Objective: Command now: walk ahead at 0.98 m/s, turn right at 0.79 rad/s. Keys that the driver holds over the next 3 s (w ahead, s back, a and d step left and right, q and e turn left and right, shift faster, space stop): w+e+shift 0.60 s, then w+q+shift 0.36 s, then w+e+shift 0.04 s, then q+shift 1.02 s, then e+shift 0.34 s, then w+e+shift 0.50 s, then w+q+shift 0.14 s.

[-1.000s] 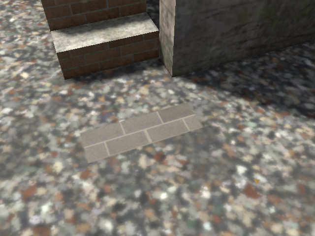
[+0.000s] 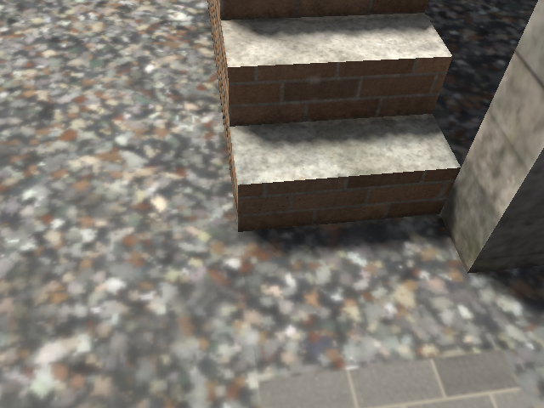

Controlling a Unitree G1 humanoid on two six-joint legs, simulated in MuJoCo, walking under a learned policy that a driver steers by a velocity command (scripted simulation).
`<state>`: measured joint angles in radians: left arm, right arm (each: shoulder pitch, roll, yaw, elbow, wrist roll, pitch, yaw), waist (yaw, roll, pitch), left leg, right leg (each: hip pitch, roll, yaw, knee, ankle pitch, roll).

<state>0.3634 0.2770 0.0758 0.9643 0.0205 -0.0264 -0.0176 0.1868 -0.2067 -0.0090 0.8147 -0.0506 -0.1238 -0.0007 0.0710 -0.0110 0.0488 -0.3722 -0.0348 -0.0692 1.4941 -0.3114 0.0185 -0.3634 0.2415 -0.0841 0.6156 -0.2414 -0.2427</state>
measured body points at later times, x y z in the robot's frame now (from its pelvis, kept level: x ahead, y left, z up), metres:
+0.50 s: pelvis +0.43 +0.04 +0.03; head +0.46 +0.02 +0.48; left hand +0.69 +0.27 -0.06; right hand +0.39 -0.26 -0.08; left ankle +0.48 +0.16 -0.71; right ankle +0.36 -0.03 -0.63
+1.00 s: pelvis +0.82 +0.03 +0.01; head +0.83 +0.01 +0.46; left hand +0.99 +0.27 -0.10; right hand +0.87 -0.28 -0.06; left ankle +0.92 +0.15 -0.41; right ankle +0.57 -0.08 -0.71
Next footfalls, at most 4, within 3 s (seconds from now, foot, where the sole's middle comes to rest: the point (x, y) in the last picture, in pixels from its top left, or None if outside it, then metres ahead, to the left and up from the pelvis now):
0.32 left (224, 389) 0.52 0.15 -0.74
0.62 right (328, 364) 0.60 -0.10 -0.74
1.08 left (261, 144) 1.15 0.12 -0.54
1.56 right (380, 146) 1.18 -0.22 -0.54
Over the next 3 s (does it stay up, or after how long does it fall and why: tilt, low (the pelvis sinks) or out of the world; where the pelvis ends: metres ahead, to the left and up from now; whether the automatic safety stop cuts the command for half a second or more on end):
stays up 1.12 -0.02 0.24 its command is cut before an obstacle after 0.5 s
